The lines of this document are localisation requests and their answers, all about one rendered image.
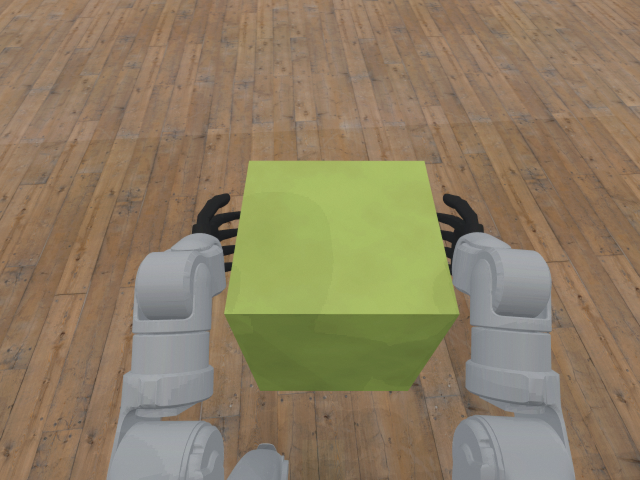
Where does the robot right forearm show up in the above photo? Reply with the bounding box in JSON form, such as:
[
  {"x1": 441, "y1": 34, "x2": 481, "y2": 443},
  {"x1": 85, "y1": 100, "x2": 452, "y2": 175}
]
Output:
[{"x1": 452, "y1": 232, "x2": 575, "y2": 480}]

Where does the robot left forearm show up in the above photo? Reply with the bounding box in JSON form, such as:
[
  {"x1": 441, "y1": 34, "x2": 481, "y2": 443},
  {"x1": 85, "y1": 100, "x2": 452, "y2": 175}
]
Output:
[{"x1": 106, "y1": 233, "x2": 226, "y2": 480}]

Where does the left robot hand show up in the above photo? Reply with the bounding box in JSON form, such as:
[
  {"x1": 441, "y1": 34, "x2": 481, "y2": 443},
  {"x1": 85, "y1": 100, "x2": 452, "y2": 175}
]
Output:
[{"x1": 192, "y1": 193, "x2": 241, "y2": 272}]

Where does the left robot thigh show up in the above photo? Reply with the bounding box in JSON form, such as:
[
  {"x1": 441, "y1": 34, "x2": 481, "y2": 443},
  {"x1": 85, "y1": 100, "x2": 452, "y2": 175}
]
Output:
[{"x1": 227, "y1": 449, "x2": 289, "y2": 480}]

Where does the right robot hand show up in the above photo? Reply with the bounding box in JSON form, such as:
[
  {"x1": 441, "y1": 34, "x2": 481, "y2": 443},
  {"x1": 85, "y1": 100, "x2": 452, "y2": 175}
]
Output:
[{"x1": 436, "y1": 194, "x2": 484, "y2": 275}]

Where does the robot left shin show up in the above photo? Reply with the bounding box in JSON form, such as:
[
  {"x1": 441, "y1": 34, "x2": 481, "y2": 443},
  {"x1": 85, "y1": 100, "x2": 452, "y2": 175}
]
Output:
[{"x1": 257, "y1": 443, "x2": 277, "y2": 452}]

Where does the left robot upper arm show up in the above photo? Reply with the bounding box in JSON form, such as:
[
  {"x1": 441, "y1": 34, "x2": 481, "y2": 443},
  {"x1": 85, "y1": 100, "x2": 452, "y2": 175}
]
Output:
[{"x1": 108, "y1": 421, "x2": 224, "y2": 480}]

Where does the carton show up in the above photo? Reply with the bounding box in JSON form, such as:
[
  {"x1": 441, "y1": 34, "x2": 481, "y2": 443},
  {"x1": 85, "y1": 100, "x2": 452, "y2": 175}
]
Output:
[{"x1": 224, "y1": 161, "x2": 459, "y2": 391}]

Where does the right robot upper arm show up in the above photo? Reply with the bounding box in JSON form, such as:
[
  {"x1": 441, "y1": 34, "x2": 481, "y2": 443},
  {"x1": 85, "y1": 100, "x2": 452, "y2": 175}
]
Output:
[{"x1": 452, "y1": 415, "x2": 574, "y2": 480}]

